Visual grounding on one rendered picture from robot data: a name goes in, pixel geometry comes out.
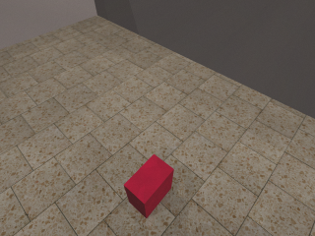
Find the carton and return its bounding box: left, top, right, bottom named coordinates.
left=124, top=154, right=174, bottom=218

